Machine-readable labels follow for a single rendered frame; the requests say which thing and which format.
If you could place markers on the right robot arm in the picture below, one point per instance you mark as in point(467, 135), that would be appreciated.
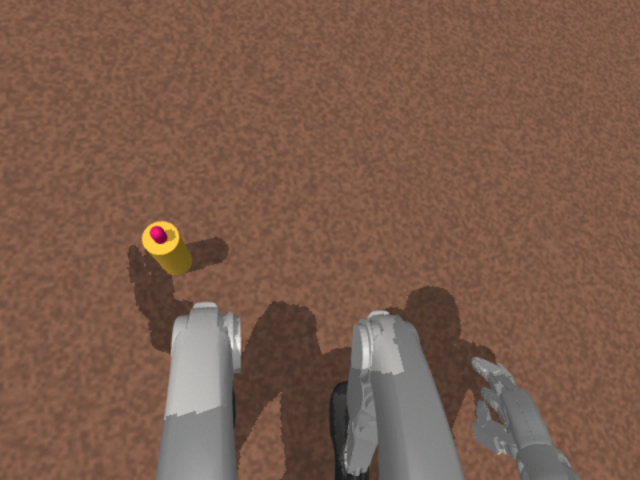
point(544, 462)

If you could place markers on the right robot hand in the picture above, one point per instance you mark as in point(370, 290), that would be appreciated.
point(516, 409)

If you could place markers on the bottle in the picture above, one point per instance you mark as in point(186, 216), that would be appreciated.
point(163, 241)

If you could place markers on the right robot foot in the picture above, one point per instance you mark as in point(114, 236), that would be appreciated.
point(339, 419)

